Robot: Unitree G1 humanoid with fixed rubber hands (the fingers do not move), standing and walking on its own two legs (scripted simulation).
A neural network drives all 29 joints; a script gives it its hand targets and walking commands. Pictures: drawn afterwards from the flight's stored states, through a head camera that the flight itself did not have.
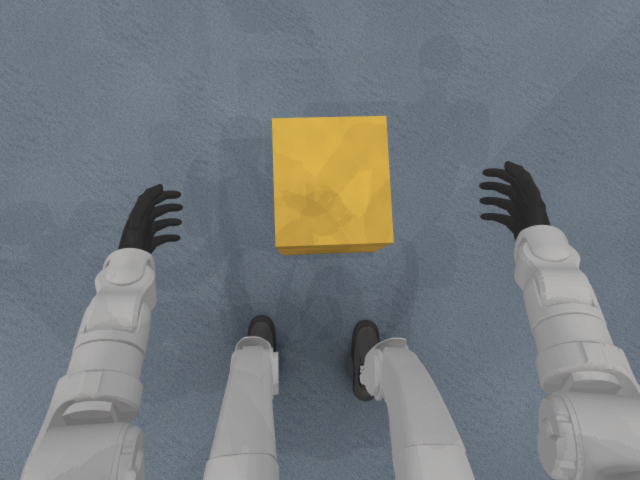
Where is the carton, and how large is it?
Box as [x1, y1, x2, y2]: [272, 116, 393, 254]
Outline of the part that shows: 385,116 272,118 275,246 281,254 374,251 393,242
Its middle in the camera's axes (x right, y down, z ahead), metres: +0.02 -0.13 +0.96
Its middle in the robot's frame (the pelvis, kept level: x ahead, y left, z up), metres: +0.53 -0.03 -0.58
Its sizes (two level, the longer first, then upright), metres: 0.282 0.252 0.239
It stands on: the floor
